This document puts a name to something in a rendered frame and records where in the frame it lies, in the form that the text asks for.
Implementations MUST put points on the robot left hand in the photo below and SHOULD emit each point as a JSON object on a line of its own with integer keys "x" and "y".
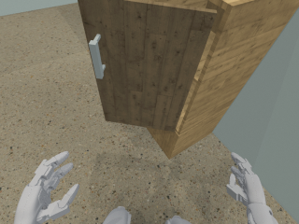
{"x": 37, "y": 193}

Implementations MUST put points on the cupboard door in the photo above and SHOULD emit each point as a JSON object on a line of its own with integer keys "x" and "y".
{"x": 151, "y": 51}

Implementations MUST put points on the handle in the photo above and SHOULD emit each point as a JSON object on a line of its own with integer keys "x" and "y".
{"x": 96, "y": 57}

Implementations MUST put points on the robot right hand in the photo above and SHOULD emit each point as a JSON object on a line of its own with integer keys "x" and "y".
{"x": 250, "y": 189}

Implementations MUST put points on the robot left thigh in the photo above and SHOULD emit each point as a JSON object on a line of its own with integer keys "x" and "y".
{"x": 118, "y": 216}

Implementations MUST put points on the right robot forearm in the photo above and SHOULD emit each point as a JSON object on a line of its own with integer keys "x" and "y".
{"x": 259, "y": 213}

